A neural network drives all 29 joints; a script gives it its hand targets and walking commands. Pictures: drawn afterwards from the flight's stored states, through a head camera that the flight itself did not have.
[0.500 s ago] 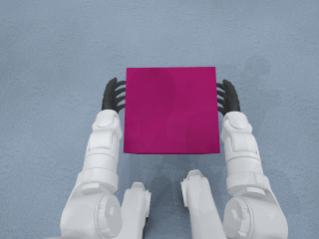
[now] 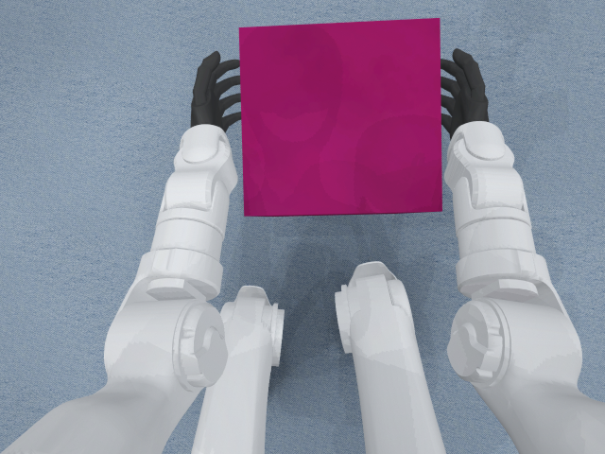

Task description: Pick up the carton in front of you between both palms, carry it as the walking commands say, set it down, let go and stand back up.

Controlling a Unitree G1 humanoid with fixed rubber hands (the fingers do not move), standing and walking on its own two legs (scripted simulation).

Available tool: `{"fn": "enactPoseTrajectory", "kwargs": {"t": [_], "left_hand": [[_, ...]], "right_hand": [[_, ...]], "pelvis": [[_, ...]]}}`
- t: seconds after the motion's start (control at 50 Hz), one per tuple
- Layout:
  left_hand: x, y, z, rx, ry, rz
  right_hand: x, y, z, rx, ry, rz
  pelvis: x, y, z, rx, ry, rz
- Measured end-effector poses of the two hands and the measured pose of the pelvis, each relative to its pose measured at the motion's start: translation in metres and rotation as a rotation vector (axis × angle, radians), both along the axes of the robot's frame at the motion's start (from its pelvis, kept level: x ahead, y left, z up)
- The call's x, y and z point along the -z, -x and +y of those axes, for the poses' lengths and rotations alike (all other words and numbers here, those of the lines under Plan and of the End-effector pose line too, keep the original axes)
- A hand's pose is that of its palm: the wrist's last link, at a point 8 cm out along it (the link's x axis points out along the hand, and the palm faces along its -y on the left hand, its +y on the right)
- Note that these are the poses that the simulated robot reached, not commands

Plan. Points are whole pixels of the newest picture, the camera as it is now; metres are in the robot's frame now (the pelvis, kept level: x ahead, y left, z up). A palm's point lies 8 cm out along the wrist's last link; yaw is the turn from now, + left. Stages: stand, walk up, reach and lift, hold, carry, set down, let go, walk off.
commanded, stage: set down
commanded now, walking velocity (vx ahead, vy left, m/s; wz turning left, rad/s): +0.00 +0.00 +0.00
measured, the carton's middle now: (334, 143) +0.48 -0.10 -0.20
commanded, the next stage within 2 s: none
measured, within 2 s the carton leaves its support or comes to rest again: rests again in 0.96 s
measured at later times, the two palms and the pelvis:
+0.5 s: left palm (234, 135) +0.52 +0.04 -0.22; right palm (444, 128) +0.47 -0.26 -0.22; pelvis -0.01 +0.00 -0.07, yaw +2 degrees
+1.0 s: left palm (233, 143) +0.52 +0.05 -0.25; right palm (434, 142) +0.46 -0.25 -0.26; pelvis -0.01 +0.01 -0.08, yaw +2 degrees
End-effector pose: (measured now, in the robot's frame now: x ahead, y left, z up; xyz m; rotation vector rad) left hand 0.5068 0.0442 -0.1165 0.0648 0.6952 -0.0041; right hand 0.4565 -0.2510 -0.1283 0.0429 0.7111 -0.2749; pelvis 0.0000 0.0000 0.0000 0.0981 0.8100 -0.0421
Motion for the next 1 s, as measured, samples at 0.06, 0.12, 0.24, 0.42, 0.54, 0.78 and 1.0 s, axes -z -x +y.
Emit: {"fn": "enactPoseTrajectory", "kwargs": {"t": [0.06, 0.12, 0.24, 0.42, 0.54, 0.78, 1.0], "left_hand": [[0.018, -0.003, -0.003, 0.003, -0.005, 0.006], [0.036, -0.006, -0.006, 0.009, -0.009, 0.012], [0.072, -0.011, -0.013, 0.015, -0.011, 0.028], [0.098, -0.014, -0.009, 0.019, -0.003, 0.045], [0.106, -0.015, -0.005, 0.027, 0.002, 0.048], [0.118, -0.013, -0.002, 0.066, -0.008, 0.073], [0.133, -0.012, 0.003, 0.078, -0.013, 0.083]], "right_hand": [[0.018, -0.002, -0.003, -0.001, 0.002, 0.007], [0.036, -0.005, -0.006, -0.002, 0.004, 0.014], [0.071, -0.009, -0.013, -0.006, 0.011, 0.032], [0.088, -0.017, -0.01, -0.012, 0.026, 0.054], [0.094, -0.017, -0.006, -0.014, 0.032, 0.069], [0.114, -0.003, -0.004, -0.032, 0.023, 0.118], [0.129, -0.008, -0.003, -0.059, 0.012, 0.127]], "pelvis": [[0.012, 0.004, 0.0, -0.005, -0.002, -0.004], [0.025, 0.007, -0.001, -0.009, -0.002, -0.01], [0.046, 0.013, -0.001, -0.028, 0.0, -0.046], [0.063, 0.011, -0.003, -0.07, 0.028, -0.064], [0.069, 0.011, 0.001, -0.089, 0.045, -0.05], [0.072, 0.013, 0.01, -0.098, 0.063, -0.064], [0.079, 0.013, 0.006, -0.098, 0.063, -0.094]]}}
